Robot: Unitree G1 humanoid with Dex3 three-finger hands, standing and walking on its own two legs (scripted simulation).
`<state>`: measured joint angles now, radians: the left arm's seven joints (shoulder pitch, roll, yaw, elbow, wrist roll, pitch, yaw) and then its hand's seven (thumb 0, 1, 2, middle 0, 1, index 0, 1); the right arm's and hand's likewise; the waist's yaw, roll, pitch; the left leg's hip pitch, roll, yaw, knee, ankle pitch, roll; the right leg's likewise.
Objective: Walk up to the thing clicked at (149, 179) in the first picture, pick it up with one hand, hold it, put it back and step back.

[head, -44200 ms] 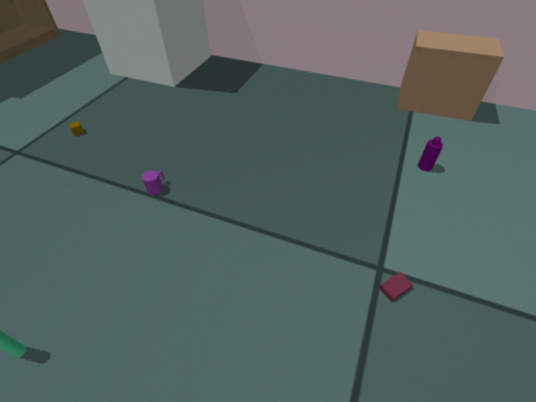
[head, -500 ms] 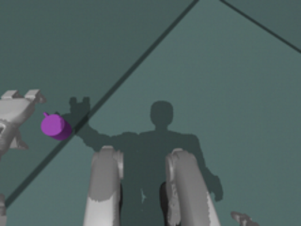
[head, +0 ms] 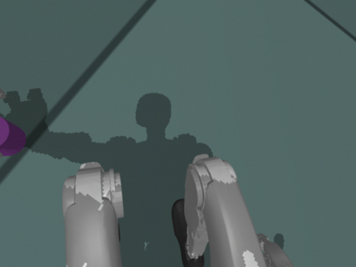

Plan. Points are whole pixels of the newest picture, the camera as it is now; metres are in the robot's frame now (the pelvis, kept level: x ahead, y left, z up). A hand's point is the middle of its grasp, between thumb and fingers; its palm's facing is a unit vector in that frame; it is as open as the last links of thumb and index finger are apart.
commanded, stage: rest palm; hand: left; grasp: from above
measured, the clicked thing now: out of the picture +0.41 +0.41 -0.26
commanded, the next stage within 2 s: close in 1.10 s
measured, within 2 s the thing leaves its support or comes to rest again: neither
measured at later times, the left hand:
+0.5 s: hand out of the picture +0.37 +0.38 -0.20, palm faces -0.41 -0.17 -0.90, open 14.0 cm
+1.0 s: hand out of the picture +0.38 +0.38 -0.22, palm faces -0.45 -0.18 -0.87, open 13.9 cm
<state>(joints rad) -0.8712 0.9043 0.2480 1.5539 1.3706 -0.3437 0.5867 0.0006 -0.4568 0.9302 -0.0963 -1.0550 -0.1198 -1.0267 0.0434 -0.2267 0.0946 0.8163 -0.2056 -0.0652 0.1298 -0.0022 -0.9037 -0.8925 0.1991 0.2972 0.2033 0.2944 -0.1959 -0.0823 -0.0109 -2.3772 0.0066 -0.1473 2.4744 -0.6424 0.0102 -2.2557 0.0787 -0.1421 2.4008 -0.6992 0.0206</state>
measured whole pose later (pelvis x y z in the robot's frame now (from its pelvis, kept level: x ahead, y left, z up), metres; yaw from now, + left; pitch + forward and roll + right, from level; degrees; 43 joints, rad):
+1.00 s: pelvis +0.00 +0.00 -0.01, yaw -3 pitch +26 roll -12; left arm -0.77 0.99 0.28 1.57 1.30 -0.39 0.52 0.00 -0.47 0.94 -0.07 -1.03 -0.10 -1.01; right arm 0.05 -0.27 0.18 0.76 -0.24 -0.11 0.20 0.00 -0.90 -0.89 0.20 0.30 0.20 0.30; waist -0.21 -0.11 0.06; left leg -2.36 0.02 -0.21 2.56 -0.69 0.01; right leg -2.22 0.11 -0.20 2.44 -0.71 0.03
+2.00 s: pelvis +0.00 +0.01 -0.02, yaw -5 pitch +24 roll -13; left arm -0.82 1.07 0.24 1.66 1.33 -0.41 0.56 0.00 -0.23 0.87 -0.26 -0.99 -0.38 -0.96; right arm 0.02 -0.31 0.25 0.72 -0.27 -0.14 0.19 0.00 -0.89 -0.89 0.20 0.30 0.20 0.29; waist -0.23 -0.15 0.09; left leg -2.34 0.03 -0.23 2.59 -0.69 0.02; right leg -2.21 0.12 -0.21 2.44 -0.70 0.04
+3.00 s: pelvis +0.00 +0.01 -0.02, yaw -5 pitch +24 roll -13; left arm -0.83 1.07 0.22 1.67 1.31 -0.42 0.58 0.00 -0.21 0.88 -0.33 -0.95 -0.57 -0.92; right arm 0.00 -0.32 0.27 0.71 -0.28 -0.14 0.18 0.00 -0.89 -0.89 0.20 0.30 0.20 0.29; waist -0.23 -0.15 0.09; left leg -2.34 0.02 -0.24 2.59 -0.69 0.01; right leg -2.21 0.12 -0.22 2.44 -0.69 0.04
